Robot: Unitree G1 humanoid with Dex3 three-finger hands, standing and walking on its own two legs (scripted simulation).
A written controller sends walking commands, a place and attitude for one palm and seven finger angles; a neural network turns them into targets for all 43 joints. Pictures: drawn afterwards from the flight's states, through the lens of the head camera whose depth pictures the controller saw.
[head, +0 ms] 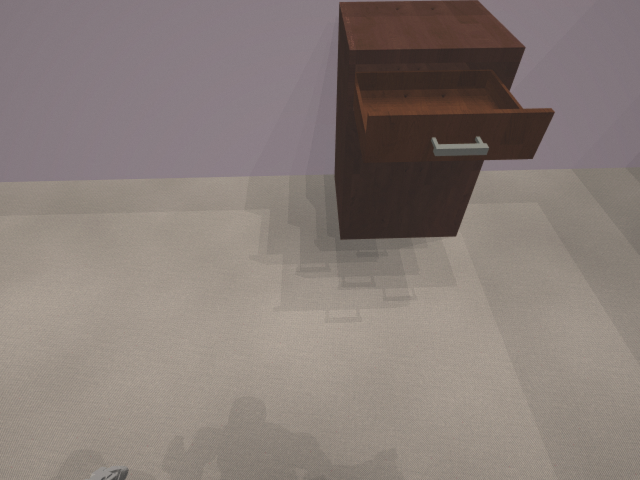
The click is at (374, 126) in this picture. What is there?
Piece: drawer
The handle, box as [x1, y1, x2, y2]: [431, 136, 488, 155]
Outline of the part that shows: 488,146 486,143 482,142 479,136 475,138 476,142 471,144 438,144 435,137 432,137 431,139 434,147 433,152 435,155 486,154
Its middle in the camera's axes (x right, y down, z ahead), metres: +0.35 -0.24 +0.99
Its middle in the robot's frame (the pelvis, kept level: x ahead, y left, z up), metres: +0.91 -0.30 -0.08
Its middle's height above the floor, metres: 0.69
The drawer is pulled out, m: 0.29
